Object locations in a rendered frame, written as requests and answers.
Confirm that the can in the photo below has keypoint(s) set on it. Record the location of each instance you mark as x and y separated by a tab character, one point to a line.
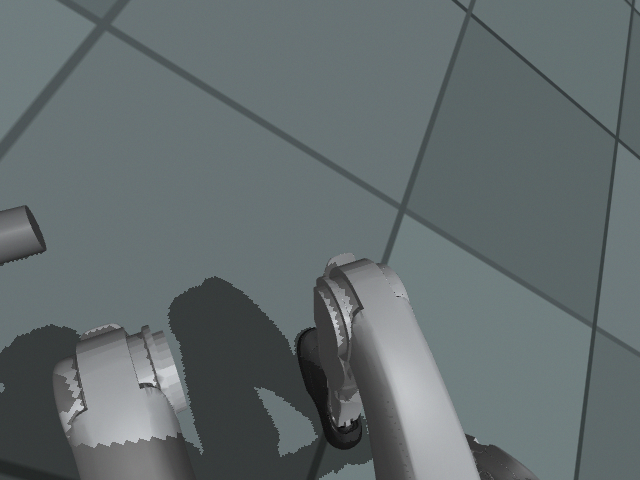
20	235

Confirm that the right robot foot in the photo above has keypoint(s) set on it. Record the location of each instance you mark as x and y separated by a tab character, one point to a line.
316	385

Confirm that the right robot hand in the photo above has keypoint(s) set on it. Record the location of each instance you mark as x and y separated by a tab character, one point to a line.
493	463

